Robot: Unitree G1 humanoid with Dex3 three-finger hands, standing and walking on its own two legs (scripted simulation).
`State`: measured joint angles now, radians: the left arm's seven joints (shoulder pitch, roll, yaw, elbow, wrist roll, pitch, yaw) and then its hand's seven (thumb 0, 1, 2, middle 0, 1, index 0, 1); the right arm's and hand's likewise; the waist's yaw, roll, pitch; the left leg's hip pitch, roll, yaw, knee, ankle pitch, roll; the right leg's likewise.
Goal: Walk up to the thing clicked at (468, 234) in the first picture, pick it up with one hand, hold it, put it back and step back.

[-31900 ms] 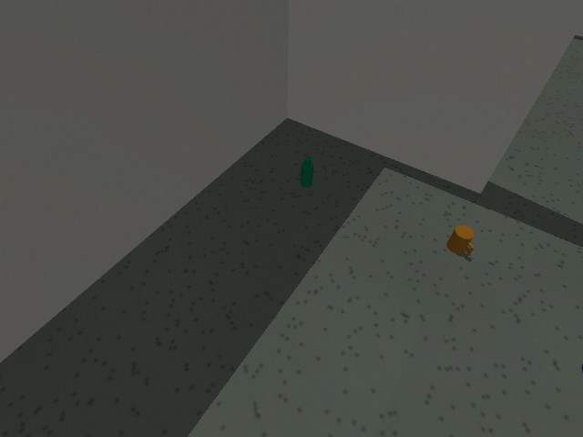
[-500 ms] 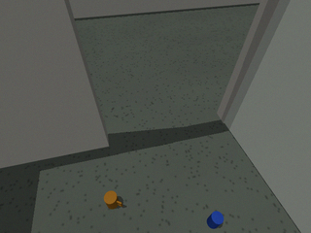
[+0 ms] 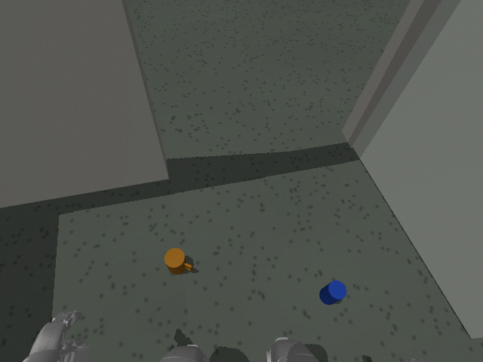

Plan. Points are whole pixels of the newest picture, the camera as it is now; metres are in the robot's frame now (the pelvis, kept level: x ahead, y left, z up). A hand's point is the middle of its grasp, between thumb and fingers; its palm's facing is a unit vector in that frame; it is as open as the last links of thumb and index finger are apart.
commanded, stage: step back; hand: left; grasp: from above
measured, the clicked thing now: (180, 263) +0.46 +0.19 -0.70
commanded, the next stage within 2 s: none
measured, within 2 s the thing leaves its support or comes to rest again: neither
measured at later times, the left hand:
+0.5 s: hand out of the picture +0.02 +0.24 -0.13, palm faces -0.08 -0.91 -0.41, open 7.4 cm
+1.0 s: hand out of the picture -0.13 +0.28 -0.15, palm faces +0.01 -0.94 -0.34, open 7.4 cm
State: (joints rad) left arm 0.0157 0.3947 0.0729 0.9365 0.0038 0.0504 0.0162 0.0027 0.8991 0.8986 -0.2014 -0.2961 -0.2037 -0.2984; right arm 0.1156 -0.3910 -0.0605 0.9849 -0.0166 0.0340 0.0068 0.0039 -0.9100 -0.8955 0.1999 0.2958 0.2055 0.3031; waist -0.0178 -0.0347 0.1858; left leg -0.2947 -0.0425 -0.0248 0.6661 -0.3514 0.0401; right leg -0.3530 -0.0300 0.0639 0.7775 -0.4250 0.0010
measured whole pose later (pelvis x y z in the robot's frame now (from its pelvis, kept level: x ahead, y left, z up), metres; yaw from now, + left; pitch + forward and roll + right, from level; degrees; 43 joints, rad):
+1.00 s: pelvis -0.24 +0.02 +0.01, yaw -1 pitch -2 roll -2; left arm 0.16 0.40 0.09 0.83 0.01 0.06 0.01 0.00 0.90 0.90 -0.20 -0.30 -0.20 -0.30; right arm 0.17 -0.34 -0.03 0.89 -0.04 0.04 0.00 0.01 -0.90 -0.89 0.21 0.30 0.21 0.30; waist 0.01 -0.05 0.15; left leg -0.29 0.00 -0.03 0.56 -0.23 0.03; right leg -0.49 0.14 0.17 1.24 -0.47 0.00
